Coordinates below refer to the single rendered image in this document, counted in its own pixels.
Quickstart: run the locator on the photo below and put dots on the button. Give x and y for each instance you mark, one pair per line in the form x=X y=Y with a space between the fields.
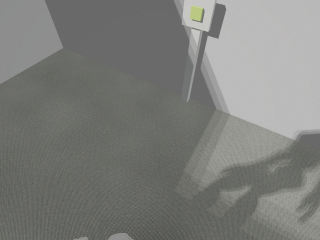
x=196 y=13

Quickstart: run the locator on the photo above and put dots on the panel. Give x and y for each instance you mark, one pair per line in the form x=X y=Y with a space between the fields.
x=197 y=28

